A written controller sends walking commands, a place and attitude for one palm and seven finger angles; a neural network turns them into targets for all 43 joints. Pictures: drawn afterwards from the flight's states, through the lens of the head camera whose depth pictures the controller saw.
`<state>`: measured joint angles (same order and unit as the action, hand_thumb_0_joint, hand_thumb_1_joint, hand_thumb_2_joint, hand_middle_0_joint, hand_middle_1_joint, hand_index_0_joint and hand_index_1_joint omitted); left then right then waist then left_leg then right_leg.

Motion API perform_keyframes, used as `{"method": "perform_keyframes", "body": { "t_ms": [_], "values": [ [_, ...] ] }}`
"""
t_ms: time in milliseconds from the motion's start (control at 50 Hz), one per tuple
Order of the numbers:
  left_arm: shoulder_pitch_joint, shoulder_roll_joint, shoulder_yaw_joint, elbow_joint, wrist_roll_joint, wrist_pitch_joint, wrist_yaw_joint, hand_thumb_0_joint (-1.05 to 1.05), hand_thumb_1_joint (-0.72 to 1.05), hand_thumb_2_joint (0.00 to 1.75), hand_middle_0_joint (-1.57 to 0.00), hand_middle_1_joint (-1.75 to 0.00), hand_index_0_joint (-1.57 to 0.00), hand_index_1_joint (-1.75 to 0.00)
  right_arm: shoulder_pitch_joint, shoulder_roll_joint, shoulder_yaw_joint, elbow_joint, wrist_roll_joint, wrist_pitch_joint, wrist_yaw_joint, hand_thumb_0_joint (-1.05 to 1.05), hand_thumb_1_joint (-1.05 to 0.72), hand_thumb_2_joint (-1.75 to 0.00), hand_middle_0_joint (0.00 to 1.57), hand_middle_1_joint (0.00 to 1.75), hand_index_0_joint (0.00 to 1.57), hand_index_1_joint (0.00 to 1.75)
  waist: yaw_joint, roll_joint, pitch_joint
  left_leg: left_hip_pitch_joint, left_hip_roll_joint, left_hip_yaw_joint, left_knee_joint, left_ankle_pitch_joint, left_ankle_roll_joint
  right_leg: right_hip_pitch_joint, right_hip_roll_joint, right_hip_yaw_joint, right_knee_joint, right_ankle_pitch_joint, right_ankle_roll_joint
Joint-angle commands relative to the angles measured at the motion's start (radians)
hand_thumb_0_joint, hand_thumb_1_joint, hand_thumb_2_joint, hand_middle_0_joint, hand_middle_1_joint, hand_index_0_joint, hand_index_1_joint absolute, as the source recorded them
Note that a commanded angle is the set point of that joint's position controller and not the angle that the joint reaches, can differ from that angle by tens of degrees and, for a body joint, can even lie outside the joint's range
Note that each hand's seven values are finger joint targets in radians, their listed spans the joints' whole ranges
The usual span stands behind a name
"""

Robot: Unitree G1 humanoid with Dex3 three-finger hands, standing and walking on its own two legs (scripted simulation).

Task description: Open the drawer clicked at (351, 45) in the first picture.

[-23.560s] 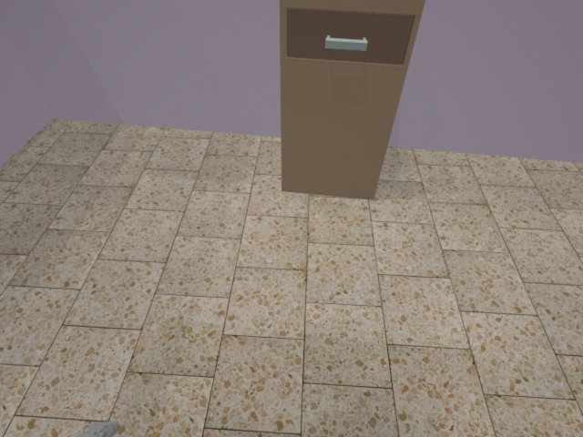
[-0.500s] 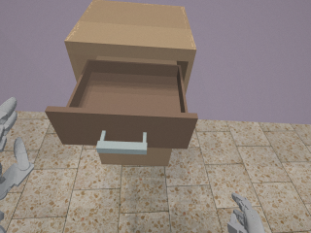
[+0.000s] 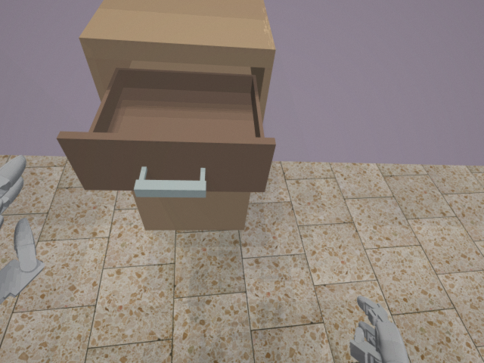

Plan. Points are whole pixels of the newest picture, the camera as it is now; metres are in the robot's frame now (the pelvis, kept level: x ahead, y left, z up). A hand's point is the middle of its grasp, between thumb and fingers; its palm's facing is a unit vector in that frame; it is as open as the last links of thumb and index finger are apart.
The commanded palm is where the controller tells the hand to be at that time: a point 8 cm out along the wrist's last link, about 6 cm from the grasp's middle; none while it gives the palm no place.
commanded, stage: stop stepping back and stand still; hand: left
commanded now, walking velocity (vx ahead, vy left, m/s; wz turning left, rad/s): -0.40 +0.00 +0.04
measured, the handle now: (172, 180) +0.46 +0.15 -0.01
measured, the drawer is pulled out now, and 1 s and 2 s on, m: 0.28 0.28 0.28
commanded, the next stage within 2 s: let the arm hang, fingers relaxed in 0.98 s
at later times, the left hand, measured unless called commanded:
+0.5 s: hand out of the picture +0.05 +0.22 +0.15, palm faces +0.39 -0.82 -0.41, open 7.4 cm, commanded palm -0.01 +0.25 +0.18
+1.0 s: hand out of the picture -0.01 +0.21 +0.14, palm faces +0.38 -0.84 -0.39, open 7.4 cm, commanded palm -0.07 +0.26 +0.18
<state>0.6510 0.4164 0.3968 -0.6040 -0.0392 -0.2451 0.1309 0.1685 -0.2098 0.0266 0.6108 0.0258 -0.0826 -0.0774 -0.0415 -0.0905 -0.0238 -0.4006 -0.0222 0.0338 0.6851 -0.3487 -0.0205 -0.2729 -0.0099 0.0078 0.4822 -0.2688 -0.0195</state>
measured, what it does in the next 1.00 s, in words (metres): walks backwards: left foot, then left foot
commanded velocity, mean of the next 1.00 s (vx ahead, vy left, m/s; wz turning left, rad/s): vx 0.19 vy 0.04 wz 0.00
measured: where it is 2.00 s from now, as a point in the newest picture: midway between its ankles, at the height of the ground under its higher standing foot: outside the picture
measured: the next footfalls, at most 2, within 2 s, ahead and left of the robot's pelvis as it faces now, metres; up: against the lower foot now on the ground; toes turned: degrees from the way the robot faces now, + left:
left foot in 0.02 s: +0.03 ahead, +0.12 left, +0.00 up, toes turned +3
left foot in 0.56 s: -0.15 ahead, +0.10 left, +0.00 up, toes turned +5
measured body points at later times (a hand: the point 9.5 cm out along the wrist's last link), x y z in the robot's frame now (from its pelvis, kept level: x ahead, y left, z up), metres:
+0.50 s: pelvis -0.14 -0.03 +0.00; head -0.15 -0.02 +0.45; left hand +0.02 +0.26 +0.17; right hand -0.01 -0.28 -0.09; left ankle -0.18 +0.09 -0.70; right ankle -0.06 -0.11 -0.74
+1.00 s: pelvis -0.19 -0.03 -0.01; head -0.18 -0.01 +0.44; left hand -0.04 +0.25 +0.17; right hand -0.03 -0.27 -0.09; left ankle -0.17 +0.09 -0.72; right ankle -0.14 -0.14 -0.74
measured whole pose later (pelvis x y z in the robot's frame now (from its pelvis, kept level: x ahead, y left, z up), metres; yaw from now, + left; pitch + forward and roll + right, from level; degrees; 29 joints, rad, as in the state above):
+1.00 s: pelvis -0.19 -0.03 -0.01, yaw +2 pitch +0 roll +0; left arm 0.64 0.32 0.32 -0.60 -0.01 -0.21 0.13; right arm 0.23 -0.20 0.00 0.65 0.00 -0.10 -0.05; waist 0.00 -0.05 0.02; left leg -0.39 0.03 0.06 0.77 -0.36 0.03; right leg -0.31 -0.03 -0.07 0.52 -0.21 -0.02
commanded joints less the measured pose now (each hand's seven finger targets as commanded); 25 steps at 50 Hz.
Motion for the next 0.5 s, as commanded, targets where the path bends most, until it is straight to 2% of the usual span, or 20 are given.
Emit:
{"method": "perform_keyframes", "body": {
  "t_ms": [0, 20, 40, 80, 100, 120, 160, 180, 200, 220, 240, 260, 280, 300, 320, 340, 380, 420, 440, 480],
  "values": [
    [-0.047, 0.154, 0.092, -0.308, -0.001, -0.070, 0.031, 0.00, 0.90, 0.90, -0.20, -0.30, -0.20, -0.30, -0.065, -0.114, -0.085, -0.152, -0.011, -0.058, -0.013, 0.00, -0.90, -0.90, 0.20, 0.30, 0.20, 0.30, 0.023, 0.279, -0.200, 0.357, 0.281, -0.176, -0.297, 0.989, 0.077, -0.068, -0.042, -0.004, 0.214, 0.152, 0.027],
    [-0.009, 0.160, 0.101, -0.306, 0.007, -0.068, 0.032, 0.00, 0.90, 0.90, -0.20, -0.30, -0.20, -0.30, -0.052, -0.111, -0.107, -0.151, -0.002, -0.067, 0.001, 0.00, -0.90, -0.90, 0.20, 0.30, 0.20, 0.30, 0.025, 0.319, -0.245, 0.481, 0.387, -0.219, -0.212, 1.191, 0.127, -0.188, -0.019, 0.021, 0.320, -0.181, 0.020],
    [0.017, 0.129, 0.086, -0.319, -0.008, -0.085, 0.017, 0.00, 0.90, 0.90, -0.20, -0.30, -0.20, -0.30, -0.024, -0.128, -0.108, -0.151, -0.001, -0.084, 0.021, 0.00, -0.90, -0.90, 0.20, 0.30, 0.20, 0.30, 0.029, 0.307, -0.241, 0.479, 0.392, -0.182, -0.238, 1.134, 0.157, -0.202, 0.009, 0.034, 0.416, -0.271, 0.014],
    [0.067, 0.173, 0.152, -0.377, -0.011, -0.065, 0.017, 0.00, 0.90, 0.90, -0.20, -0.30, -0.20, -0.30, -0.037, -0.103, -0.093, -0.151, -0.030, -0.101, 0.024, 0.00, -0.90, -0.90, 0.20, 0.30, 0.20, 0.30, 0.033, 0.367, -0.245, 0.370, 0.345, -0.196, -0.251, 0.985, 0.162, -0.182, 0.007, 0.014, 0.420, -0.266, 0.036],
    [0.053, 0.169, 0.151, -0.408, -0.014, -0.048, 0.018, 0.00, 0.90, 0.90, -0.20, -0.30, -0.20, -0.30, -0.042, -0.103, -0.088, -0.152, -0.023, -0.099, 0.030, 0.00, -0.90, -0.90, 0.20, 0.30, 0.20, 0.30, 0.026, 0.352, -0.201, 0.337, 0.317, -0.164, -0.264, 0.898, 0.154, -0.166, 0.009, -0.004, 0.404, -0.215, 0.042],
    [0.037, 0.182, 0.159, -0.454, -0.013, -0.043, 0.026, 0.00, 0.90, 0.90, -0.20, -0.30, -0.20, -0.30, -0.039, -0.108, -0.089, -0.154, -0.018, -0.102, 0.033, 0.00, -0.90, -0.90, 0.20, 0.30, 0.20, 0.30, 0.028, 0.344, -0.221, 0.344, 0.299, -0.137, -0.249, 0.811, 0.143, -0.141, 0.004, -0.018, 0.341, -0.184, 0.041],
    [0.073, 0.143, 0.147, -0.384, -0.020, -0.016, 0.030, 0.00, 0.90, 0.90, -0.20, -0.30, -0.20, -0.30, -0.059, -0.104, -0.075, -0.167, -0.006, -0.103, 0.040, 0.00, -0.90, -0.90, 0.20, 0.30, 0.20, 0.30, 0.028, 0.322, -0.132, 0.167, 0.259, -0.109, -0.289, 0.462, 0.117, -0.029, 0.009, -0.053, 0.204, -0.155, 0.042],
    [0.070, 0.145, 0.151, -0.342, -0.025, -0.007, 0.033, 0.00, 0.90, 0.90, -0.20, -0.30, -0.20, -0.30, -0.065, -0.110, -0.066, -0.172, -0.001, -0.101, 0.038, 0.00, -0.90, -0.90, 0.20, 0.30, 0.20, 0.30, 0.028, 0.301, -0.088, 0.044, 0.246, -0.102, -0.316, 0.192, 0.107, 0.062, 0.004, -0.061, 0.131, -0.133, 0.044],
    [0.069, 0.157, 0.168, -0.284, -0.024, -0.005, 0.038, 0.00, 0.90, 0.90, -0.20, -0.30, -0.20, -0.30, -0.075, -0.113, -0.061, -0.173, 0.001, -0.091, 0.034, 0.00, -0.90, -0.90, 0.20, 0.30, 0.20, 0.30, 0.033, 0.254, -0.057, -0.089, 0.218, -0.091, -0.322, -0.113, 0.093, 0.179, -0.004, -0.065, 0.052, -0.080, 0.041],
    [0.088, 0.164, 0.173, -0.215, -0.016, 0.004, 0.041, 0.00, 0.90, 0.90, -0.20, -0.30, -0.20, -0.30, -0.057, -0.109, -0.067, -0.169, 0.000, -0.073, 0.030, 0.00, -0.90, -0.90, 0.20, 0.30, 0.20, 0.30, 0.031, 0.162, -0.034, -0.127, 0.151, -0.032, -0.250, -0.231, 0.064, 0.197, -0.026, -0.047, -0.031, -0.092, 0.024],
    [0.045, 0.161, 0.155, -0.196, -0.012, 0.004, 0.039, 0.00, 0.90, 0.90, -0.20, -0.30, -0.20, -0.30, -0.072, -0.108, -0.072, -0.177, -0.001, -0.055, 0.032, 0.00, -0.90, -0.90, 0.20, 0.30, 0.20, 0.30, 0.023, 0.001, 0.001, -0.106, 0.065, 0.015, -0.020, -0.224, 0.033, 0.068, -0.130, 0.111, -0.198, -0.245, -0.025],
    [0.013, 0.186, 0.171, -0.168, -0.017, 0.012, 0.039, 0.00, 0.90, 0.90, -0.20, -0.30, -0.20, -0.30, -0.071, -0.113, -0.075, -0.176, 0.000, -0.043, 0.028, 0.00, -0.90, -0.90, 0.20, 0.30, 0.20, 0.30, 0.019, -0.139, 0.022, -0.089, -0.001, 0.001, 0.263, -0.178, 0.016, -0.107, -0.297, 0.377, -0.366, -0.448, -0.106],
    [-0.072, 0.177, 0.151, -0.145, -0.015, 0.022, 0.035, 0.00, 0.90, 0.90, -0.20, -0.30, -0.20, -0.30, -0.067, -0.114, -0.086, -0.160, -0.003, -0.036, 0.020, 0.00, -0.90, -0.90, 0.20, 0.30, 0.20, 0.30, 0.020, -0.198, 0.050, -0.071, 0.000, -0.037, 0.464, -0.144, 0.013, -0.269, -0.374, 0.470, -0.452, -0.630, -0.124],
    [-0.096, 0.148, 0.123, -0.111, -0.007, 0.023, 0.022, 0.00, 0.90, 0.90, -0.20, -0.30, -0.20, -0.30, -0.054, -0.116, -0.091, -0.134, -0.013, -0.030, 0.018, 0.00, -0.90, -0.90, 0.20, 0.30, 0.20, 0.30, -0.005, -0.164, 0.075, -0.072, 0.007, -0.047, 0.557, -0.052, 0.013, -0.329, -0.334, 0.393, -0.429, -0.584, -0.092],
    [-0.087, 0.148, 0.128, -0.089, -0.013, 0.025, 0.017, 0.00, 0.90, 0.90, -0.20, -0.30, -0.20, -0.30, -0.053, -0.110, -0.085, -0.130, -0.012, -0.026, 0.020, 0.00, -0.90, -0.90, 0.20, 0.30, 0.20, 0.30, -0.007, -0.142, 0.061, -0.091, 0.019, -0.042, 0.557, -0.018, 0.012, -0.303, -0.310, 0.335, -0.386, -0.534, -0.089],
    [-0.083, 0.131, 0.108, -0.054, -0.012, 0.022, 0.015, 0.00, 0.90, 0.90, -0.20, -0.30, -0.20, -0.30, -0.063, -0.099, -0.076, -0.128, -0.015, -0.025, 0.018, 0.00, -0.90, -0.90, 0.20, 0.30, 0.20, 0.30, -0.010, -0.106, 0.041, -0.090, 0.032, -0.030, 0.530, 0.032, 0.009, -0.283, -0.275, 0.246, -0.351, -0.497, -0.083],
    [-0.080, 0.110, 0.063, -0.048, 0.002, 0.011, 0.017, 0.00, 0.90, 0.90, -0.20, -0.30, -0.20, -0.30, -0.064, -0.102, -0.068, -0.128, -0.020, -0.030, 0.009, 0.00, -0.90, -0.90, 0.20, 0.30, 0.20, 0.30, -0.003, -0.054, -0.008, -0.027, 0.024, 0.026, 0.355, 0.001, 0.025, -0.253, -0.237, 0.160, -0.337, -0.482, -0.066],
    [-0.097, 0.111, 0.032, -0.120, 0.008, -0.002, 0.029, 0.00, 0.90, 0.90, -0.20, -0.30, -0.20, -0.30, -0.084, -0.103, -0.066, -0.130, -0.016, -0.053, -0.007, 0.00, -0.90, -0.90, 0.20, 0.30, 0.20, 0.30, 0.020, -0.035, -0.022, 0.007, 0.015, 0.067, 0.126, -0.078, 0.049, -0.128, -0.236, 0.162, -0.338, -0.398, -0.061],
    [-0.098, 0.110, 0.030, -0.160, 0.018, -0.007, 0.038, 0.00, 0.90, 0.90, -0.20, -0.30, -0.20, -0.30, -0.065, -0.103, -0.065, -0.126, -0.023, -0.068, -0.008, 0.00, -0.90, -0.90, 0.20, 0.30, 0.20, 0.30, 0.027, -0.063, -0.060, 0.046, 0.014, 0.074, 0.013, -0.127, 0.067, -0.062, -0.252, 0.179, -0.334, -0.370, -0.062],
    [-0.091, 0.120, 0.038, -0.247, 0.030, -0.010, 0.056, 0.00, 0.90, 0.90, -0.20, -0.30, -0.20, -0.30, -0.022, -0.104, -0.062, -0.124, -0.035, -0.094, -0.008, 0.00, -0.90, -0.90, 0.20, 0.30, 0.20, 0.30, 0.016, -0.036, -0.123, 0.154, 0.001, 0.089, -0.270, -0.115, 0.092, 0.042, -0.220, 0.151, -0.264, -0.300, -0.043]
  ]
}}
